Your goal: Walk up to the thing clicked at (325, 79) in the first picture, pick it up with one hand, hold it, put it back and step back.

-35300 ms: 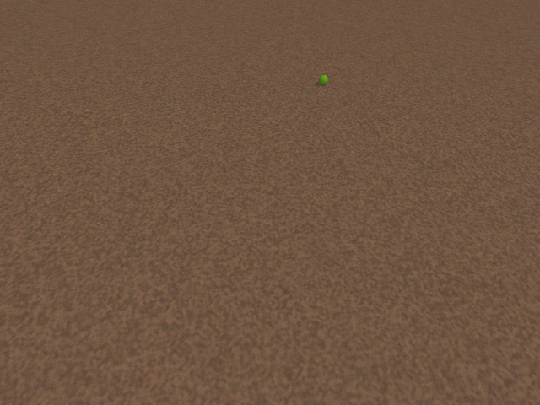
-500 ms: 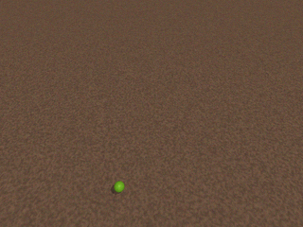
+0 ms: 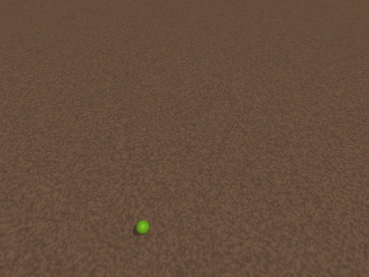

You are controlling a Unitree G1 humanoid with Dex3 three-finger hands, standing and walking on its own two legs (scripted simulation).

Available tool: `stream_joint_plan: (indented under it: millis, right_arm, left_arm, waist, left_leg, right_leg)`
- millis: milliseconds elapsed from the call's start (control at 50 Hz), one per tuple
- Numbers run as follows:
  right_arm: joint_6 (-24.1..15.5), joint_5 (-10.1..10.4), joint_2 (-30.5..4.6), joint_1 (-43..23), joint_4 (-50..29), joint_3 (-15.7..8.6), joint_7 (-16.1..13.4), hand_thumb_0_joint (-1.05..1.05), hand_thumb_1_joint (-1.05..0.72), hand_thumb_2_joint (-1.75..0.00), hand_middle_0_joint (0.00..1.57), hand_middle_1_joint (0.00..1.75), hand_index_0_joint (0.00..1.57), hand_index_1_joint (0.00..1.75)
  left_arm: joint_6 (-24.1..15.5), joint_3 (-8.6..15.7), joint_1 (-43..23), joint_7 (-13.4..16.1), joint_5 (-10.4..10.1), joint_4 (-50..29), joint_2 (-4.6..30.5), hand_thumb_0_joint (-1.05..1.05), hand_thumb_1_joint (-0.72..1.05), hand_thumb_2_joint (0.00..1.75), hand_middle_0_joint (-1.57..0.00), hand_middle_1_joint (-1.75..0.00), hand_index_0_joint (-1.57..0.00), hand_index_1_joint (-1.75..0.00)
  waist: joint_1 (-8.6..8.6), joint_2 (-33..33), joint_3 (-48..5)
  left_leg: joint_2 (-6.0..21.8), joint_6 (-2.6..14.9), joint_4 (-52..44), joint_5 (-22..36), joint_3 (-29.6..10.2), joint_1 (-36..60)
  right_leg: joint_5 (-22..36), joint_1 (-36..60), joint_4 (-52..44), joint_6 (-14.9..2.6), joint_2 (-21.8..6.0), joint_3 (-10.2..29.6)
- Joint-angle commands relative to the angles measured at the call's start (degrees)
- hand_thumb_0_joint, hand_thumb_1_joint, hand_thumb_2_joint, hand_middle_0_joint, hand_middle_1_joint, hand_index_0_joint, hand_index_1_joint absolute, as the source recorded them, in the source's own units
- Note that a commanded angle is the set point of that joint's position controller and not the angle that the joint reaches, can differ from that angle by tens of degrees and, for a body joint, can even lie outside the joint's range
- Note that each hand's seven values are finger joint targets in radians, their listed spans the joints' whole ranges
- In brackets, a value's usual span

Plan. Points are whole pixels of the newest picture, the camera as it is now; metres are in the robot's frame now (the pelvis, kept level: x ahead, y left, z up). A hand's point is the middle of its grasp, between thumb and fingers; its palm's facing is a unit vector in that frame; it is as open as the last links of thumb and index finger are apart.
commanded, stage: stand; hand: left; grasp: from above
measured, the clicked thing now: (142, 226) +0.48 +0.20 -0.75
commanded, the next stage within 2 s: step back in 0.08 s
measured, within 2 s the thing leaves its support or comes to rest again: neither
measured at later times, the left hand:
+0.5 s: hand out of the picture +0.08 +0.31 -0.18, palm faces +0.00 -0.93 -0.37, open 7.4 cm
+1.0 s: hand out of the picture -0.07 +0.28 -0.15, palm faces +0.00 -0.91 -0.42, open 7.4 cm
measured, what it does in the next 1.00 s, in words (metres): walks backwards: right foot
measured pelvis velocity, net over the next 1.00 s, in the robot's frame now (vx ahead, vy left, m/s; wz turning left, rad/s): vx -0.17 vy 0.02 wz -0.01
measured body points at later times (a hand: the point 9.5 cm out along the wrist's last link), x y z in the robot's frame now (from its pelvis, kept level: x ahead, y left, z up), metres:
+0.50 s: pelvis -0.06 +0.04 -0.02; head +0.01 +0.06 +0.42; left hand +0.08 +0.35 -0.15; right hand +0.02 -0.28 -0.13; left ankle -0.02 +0.14 -0.75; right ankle -0.08 -0.12 -0.68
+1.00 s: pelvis -0.17 +0.02 -0.02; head -0.11 +0.00 +0.43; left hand -0.07 +0.33 -0.12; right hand -0.10 -0.31 -0.15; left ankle -0.20 +0.14 -0.69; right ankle -0.15 -0.09 -0.75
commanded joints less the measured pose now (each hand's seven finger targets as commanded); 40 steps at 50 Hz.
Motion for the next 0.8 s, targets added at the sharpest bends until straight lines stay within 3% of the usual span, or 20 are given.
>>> stream_joint_plan:
  millis: [0,40,60,120,160,240,280,300,320,340,360,420,540,640,680,700,720,740,760,780]
  right_arm:
    - [-1.1,0.1,-11.6,-2.8,-3.4,-2.1,-0.9,0.0,-0.9,-0.9,0.2,0.3,0.2,0.3]
    - [-1.2,0.1,-11.9,-2.4,-3.4,-2.1,-0.8,0.0,-0.9,-0.9,0.2,0.3,0.2,0.3]
    - [-0.3,0.9,-15.4,-4.6,-5.1,-3.2,-0.4,0.0,-0.9,-0.9,0.2,0.3,0.2,0.3]
    - [0.6,1.9,-13.8,-2.8,-7.4,-3.5,-0.3,0.0,-0.9,-0.9,0.2,0.3,0.2,0.3]
    - [1.3,1.7,-13.3,-1.6,-8.3,-3.9,-0.2,0.0,-0.9,-0.9,0.2,0.3,0.2,0.3]
    - [2.6,1.0,-12.9,2.6,-10.3,-4.8,0.4,0.0,-0.9,-0.9,0.2,0.3,0.2,0.3]
    - [2.4,0.9,-13.2,5.1,-10.7,-5.2,0.6,0.0,-0.9,-0.9,0.2,0.3,0.2,0.3]
    - [2.1,0.5,-14.7,4.6,-11.4,-5.6,0.6,0.0,-0.9,-0.9,0.2,0.3,0.2,0.3]
    - [1.5,-0.1,-17.7,2.7,-12.6,-6.1,0.4,0.0,-0.9,-0.9,0.2,0.3,0.2,0.3]
    - [1.0,-0.3,-20.9,2.6,-13.2,-6.8,0.2,0.0,-0.9,-0.9,0.2,0.3,0.2,0.3]
    - [0.7,-0.8,-22.3,3.2,-13.8,-7.2,0.0,0.0,-0.9,-0.9,0.2,0.3,0.2,0.3]
    - [0.5,-0.8,-17.6,-3.6,-17.1,-6.3,-1.3,0.0,-0.9,-0.9,0.2,0.3,0.2,0.3]
    - [0.6,-0.9,-16.5,2.5,-18.8,-6.3,-1.9,0.0,-0.9,-0.9,0.2,0.3,0.2,0.3]
    - [1.3,-0.8,-18.0,0.6,-20.5,-6.1,-1.6,0.0,-0.9,-0.9,0.2,0.3,0.2,0.3]
    - [1.9,-0.1,-18.6,-1.7,-21.0,-6.0,-1.3,0.0,-0.9,-0.9,0.2,0.3,0.2,0.3]
    - [2.1,0.5,-16.6,-1.3,-20.6,-5.4,-1.2,0.0,-0.9,-0.9,0.2,0.3,0.2,0.3]
    - [2.1,0.9,-13.7,-0.5,-21.0,-4.7,-1.2,0.0,-0.9,-0.9,0.2,0.3,0.2,0.3]
    - [2.2,1.0,-13.3,-4.1,-21.5,-5.1,-1.9,0.0,-0.9,-0.9,0.2,0.3,0.2,0.3]
    - [2.5,0.4,-15.2,-3.0,-20.3,-5.8,-2.4,0.0,-0.9,-0.9,0.2,0.3,0.2,0.3]
    - [2.5,1.0,-14.9,0.1,-18.4,-5.4,-2.1,0.0,-0.9,-0.9,0.2,0.3,0.2,0.3]
  left_arm:
    - [-1.3,2.2,-2.1,0.9,0.1,-3.3,11.9,0.0,0.9,0.9,-0.2,-0.3,-0.2,-0.3]
    - [-1.5,2.1,-2.3,0.8,0.1,-3.6,11.8,0.0,0.9,0.9,-0.2,-0.3,-0.2,-0.3]
    - [-0.9,4.8,-2.6,1.1,-1.2,-4.2,16.6,0.0,0.9,0.9,-0.2,-0.3,-0.2,-0.3]
    - [-0.3,5.4,-2.0,1.5,-1.5,-6.7,16.2,0.0,0.9,0.9,-0.2,-0.3,-0.2,-0.3]
    - [0.4,5.6,-3.8,1.3,-1.2,-8.9,16.5,0.0,0.9,0.9,-0.2,-0.3,-0.2,-0.3]
    - [1.4,5.8,-9.6,1.3,0.3,-13.6,17.9,0.0,0.9,0.9,-0.2,-0.3,-0.2,-0.3]
    - [1.8,5.6,-11.0,1.3,0.4,-15.2,17.4,0.0,0.9,0.9,-0.2,-0.3,-0.2,-0.3]
    - [2.1,5.2,-9.5,1.3,0.1,-15.6,15.9,0.0,0.9,0.9,-0.2,-0.3,-0.2,-0.3]
    - [2.6,4.8,-7.1,1.3,-0.7,-15.9,12.9,0.0,0.9,0.9,-0.2,-0.3,-0.2,-0.3]
    - [2.9,4.9,-6.3,1.9,-0.9,-16.0,11.8,0.0,0.9,0.9,-0.2,-0.3,-0.2,-0.3]
    - [3.2,5.0,-5.8,2.4,-0.5,-15.6,12.1,0.0,0.9,0.9,-0.2,-0.3,-0.2,-0.3]
    - [3.3,4.8,-0.4,2.5,-1.3,-14.2,13.3,0.0,0.9,0.9,-0.2,-0.3,-0.2,-0.3]
    - [2.6,5.6,-1.0,1.8,-0.3,-16.4,13.3,0.0,0.9,0.9,-0.2,-0.3,-0.2,-0.3]
    - [2.2,6.4,3.4,0.7,0.1,-15.7,13.4,0.0,0.9,0.9,-0.2,-0.3,-0.2,-0.3]
    - [1.8,6.6,10.0,0.4,0.4,-13.5,12.3,0.0,0.9,0.9,-0.2,-0.3,-0.2,-0.3]
    - [1.3,6.9,10.5,0.7,1.2,-13.6,13.7,0.0,0.9,0.9,-0.2,-0.3,-0.2,-0.3]
    - [0.8,7.7,8.9,0.7,2.0,-14.7,17.6,0.0,0.9,0.9,-0.2,-0.3,-0.2,-0.3]
    - [1.1,9.0,4.4,0.7,1.5,-17.3,24.4,0.0,0.9,0.9,-0.2,-0.3,-0.2,-0.3]
    - [0.7,8.8,1.2,0.9,1.6,-19.5,23.0,0.0,0.9,0.9,-0.2,-0.3,-0.2,-0.3]
    - [0.4,7.7,-2.2,1.1,0.7,-20.1,18.2,0.0,0.9,0.9,-0.2,-0.3,-0.2,-0.3]
  waist:
    - [-0.04,0.3,-3.3]
    - [-0.2,0.4,-4.8]
    - [-0.14,-0.8,0.8]
    - [-0.8,-1.8,-5.3]
    - [-1.19,-4.0,-6.6]
    - [-2.76,-11.1,-6.5]
    - [-3.51,-10.0,-5.4]
    - [-2.88,-4.9,-4.5]
    - [-1.56,5.7,-3.7]
    - [-1.6,12.1,-4.6]
    - [-2.5,10.9,-6.4]
    - [1.6,8.2,-7.7]
    - [-1.85,7.4,-7.2]
    - [-1.47,10.2,-8.4]
    - [1.73,10.2,-10.2]
    - [1.84,6.8,-9.8]
    - [0.69,-6.4,-6.9]
    - [3.6,-17.6,-2.3]
    - [2.18,-13.1,1.3]
    - [-0.68,-6.2,1.8]
  left_leg:
    - [5.2,2.41,-2.8,7.2,-4.2,1.2]
    - [5.3,2.59,-2.1,9.2,-3.9,1.9]
    - [4.4,4.1,4.4,19.0,-4.4,-2.9]
    - [2.8,4.54,11.9,20.4,-2.2,-2.5]
    - [0.4,4.05,16.2,13.6,-0.4,-3.0]
    - [-3.2,4.86,27.3,-10.3,-0.9,-3.8]
    - [-1.8,5.25,22.1,-5.2,-1.6,-4.1]
    - [1.6,6.38,15.3,7.8,-4.8,-5.8]
    - [9.9,9.61,6.0,20.9,-16.0,-7.3]
    - [15.2,13.37,2.7,31.2,-24.7,-3.3]
    - [17.3,14.9,2.1,29.6,-28.4,-5.1]
    - [12.6,14.27,6.6,25.9,-15.6,-1.3]
    - [13.5,17.22,9.0,25.7,-14.0,3.4]
    - [12.4,14.56,7.5,11.9,-13.1,-2.7]
    - [11.2,12.06,10.7,9.0,-11.6,-6.6]
    - [8.9,8.62,13.9,4.8,-10.2,-11.9]
    - [1.2,4.47,23.3,-8.4,-5.9,-23.2]
    - [-8.3,2.2,36.9,-25.6,-3.1,-22.5]
    - [-6.9,1.6,46.4,-26.1,-9.5,-20.8]
    - [-8.7,1.99,48.5,-21.1,-12.0,-20.8]
  right_leg:
    - [5.3,-1.8,-3.8,-1.71,-5.9,4.4]
    - [8.5,-0.7,-3.5,-1.8,-6.2,4.7]
    - [19.0,-4.6,1.4,-2.4,-5.5,5.0]
    - [24.1,-3.4,4.4,-5.53,-7.2,5.3]
    - [21.7,-6.4,3.8,-8.52,-10.2,8.3]
    - [17.6,-14.5,5.5,-13.7,-16.5,11.9]
    - [14.2,-15.1,10.3,-11.47,-14.3,9.5]
    - [9.5,-14.5,16.9,-8.22,-9.3,6.8]
    - [0.1,-15.9,27.6,-4.41,0.4,3.0]
    - [-22.1,-20.7,36.6,-3.74,7.4,6.3]
    - [-26.8,-20.3,43.5,-3.53,8.1,12.8]
    - [-19.6,-23.7,51.2,-3.37,6.6,13.8]
    - [-20.0,-22.6,40.6,0.1,4.6,9.7]
    - [-15.9,-12.8,24.0,-1.03,3.3,3.9]
    - [-5.8,-4.9,9.1,-2.71,2.7,1.9]
    - [-3.0,-1.2,4.9,-4.04,0.5,6.1]
    - [-3.9,-0.1,1.1,-7.01,-9.7,22.3]
    - [-0.4,-14.1,-4.2,-18.0,-21.6,35.0]
    - [2.3,-19.5,-3.9,-19.66,-22.9,35.6]
    - [10.7,-17.0,-0.6,-15.78,-16.8,25.1]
